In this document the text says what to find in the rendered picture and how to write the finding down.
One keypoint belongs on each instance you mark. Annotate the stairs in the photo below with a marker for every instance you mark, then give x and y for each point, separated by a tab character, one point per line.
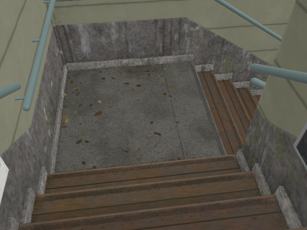
232	109
205	193

